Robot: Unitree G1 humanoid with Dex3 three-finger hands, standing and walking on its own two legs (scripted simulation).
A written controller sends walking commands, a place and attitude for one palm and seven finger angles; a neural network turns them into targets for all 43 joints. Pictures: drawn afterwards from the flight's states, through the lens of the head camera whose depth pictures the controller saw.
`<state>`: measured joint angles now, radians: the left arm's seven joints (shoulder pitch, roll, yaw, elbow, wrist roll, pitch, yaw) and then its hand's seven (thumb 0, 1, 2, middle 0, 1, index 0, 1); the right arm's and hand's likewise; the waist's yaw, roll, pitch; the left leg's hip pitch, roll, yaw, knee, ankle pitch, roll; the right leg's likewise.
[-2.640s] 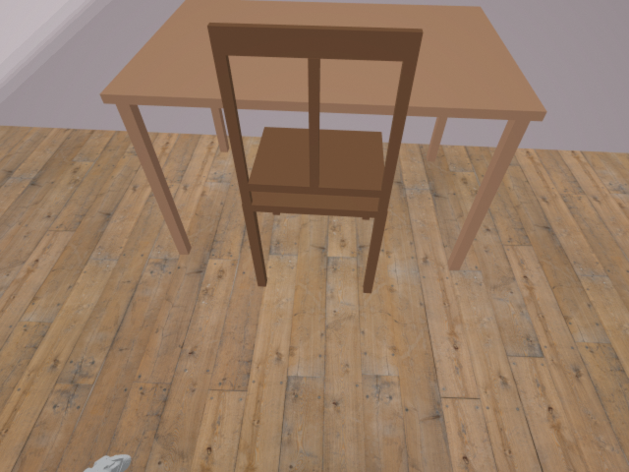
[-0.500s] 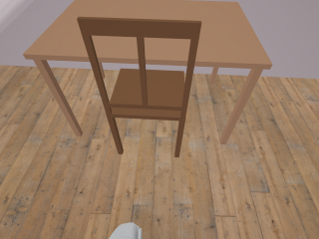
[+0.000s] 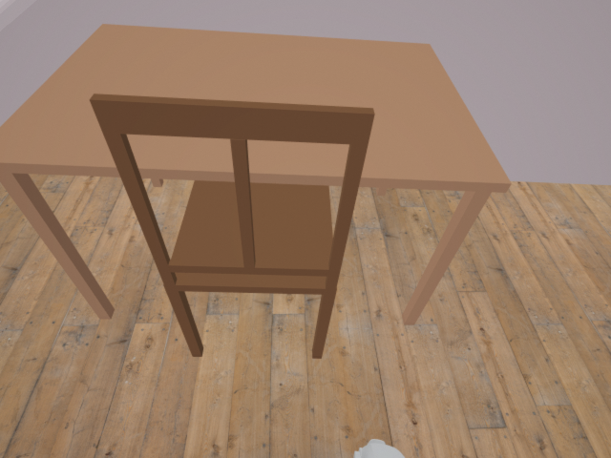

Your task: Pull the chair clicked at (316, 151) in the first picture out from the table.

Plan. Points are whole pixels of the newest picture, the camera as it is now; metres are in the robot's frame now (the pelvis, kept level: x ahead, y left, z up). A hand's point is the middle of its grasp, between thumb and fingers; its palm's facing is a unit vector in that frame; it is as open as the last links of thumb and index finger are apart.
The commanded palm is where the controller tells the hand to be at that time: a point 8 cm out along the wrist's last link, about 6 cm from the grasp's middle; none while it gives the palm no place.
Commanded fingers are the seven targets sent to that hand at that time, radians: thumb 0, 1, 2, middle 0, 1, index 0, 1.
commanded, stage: take the last steps up to it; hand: left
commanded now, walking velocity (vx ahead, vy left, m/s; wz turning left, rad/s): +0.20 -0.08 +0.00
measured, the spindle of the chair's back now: (245, 211) +0.58 +0.15 -0.07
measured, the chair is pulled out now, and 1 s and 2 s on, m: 0.00 0.00 0.00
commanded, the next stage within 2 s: come to a stop and stand still in 0.12 s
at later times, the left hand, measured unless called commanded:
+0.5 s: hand (221, 449) +0.17 +0.13 -0.17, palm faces +0.06 -0.97 -0.23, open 7.2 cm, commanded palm none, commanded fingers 0.00 0.90 0.90 -0.20 -0.30 -0.20 -0.30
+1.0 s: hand out of the picture +0.06 +0.19 -0.18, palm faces +0.04 -0.99 -0.17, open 7.3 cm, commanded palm none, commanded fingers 0.00 0.90 0.90 -0.20 -0.30 -0.20 -0.30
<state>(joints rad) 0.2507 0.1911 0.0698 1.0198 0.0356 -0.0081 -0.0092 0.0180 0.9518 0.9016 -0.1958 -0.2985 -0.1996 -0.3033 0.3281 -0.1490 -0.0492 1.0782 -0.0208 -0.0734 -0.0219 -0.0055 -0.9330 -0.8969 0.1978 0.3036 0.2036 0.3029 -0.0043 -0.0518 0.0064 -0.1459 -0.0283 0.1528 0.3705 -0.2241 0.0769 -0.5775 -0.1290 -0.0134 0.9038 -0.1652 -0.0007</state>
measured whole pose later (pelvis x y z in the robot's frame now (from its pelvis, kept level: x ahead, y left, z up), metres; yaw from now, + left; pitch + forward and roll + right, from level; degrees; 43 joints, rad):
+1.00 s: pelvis +0.08 +0.01 +0.00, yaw +0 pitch +1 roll -2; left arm 0.32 0.20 0.05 1.10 0.03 0.06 0.02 0.01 0.91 0.90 -0.20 -0.30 -0.20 -0.30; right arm 0.19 -0.13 -0.03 1.03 -0.02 0.00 -0.05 0.00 -0.93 -0.90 0.20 0.30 0.21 0.30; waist 0.00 -0.05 0.02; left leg -0.26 -0.01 0.07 0.36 -0.12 0.07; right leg -0.26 -0.01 0.03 0.78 -0.44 0.02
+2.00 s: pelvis +0.07 +0.00 +0.00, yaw +2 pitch +0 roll +1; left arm 0.27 0.17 -0.01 1.11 0.01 0.00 0.04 0.00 0.91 0.90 -0.20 -0.30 -0.20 -0.30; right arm 0.22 -0.16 -0.01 1.11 -0.02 0.00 -0.03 0.01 -0.93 -0.90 0.20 0.30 0.20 0.30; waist 0.00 -0.02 0.03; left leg -0.19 -0.03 0.05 0.40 -0.21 0.03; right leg -0.07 -0.03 -0.02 0.41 -0.33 0.00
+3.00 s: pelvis +0.03 +0.02 +0.00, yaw +2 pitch -1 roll +0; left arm 0.30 0.17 -0.01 1.11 0.02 -0.01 0.04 0.00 0.91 0.90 -0.20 -0.30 -0.20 -0.30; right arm 0.21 -0.16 -0.01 1.13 -0.01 0.01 -0.01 0.01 -0.92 -0.90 0.20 0.30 0.20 0.30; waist 0.00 -0.01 0.07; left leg -0.26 -0.04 0.06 0.43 -0.16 0.06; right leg -0.15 -0.05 -0.02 0.45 -0.28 0.03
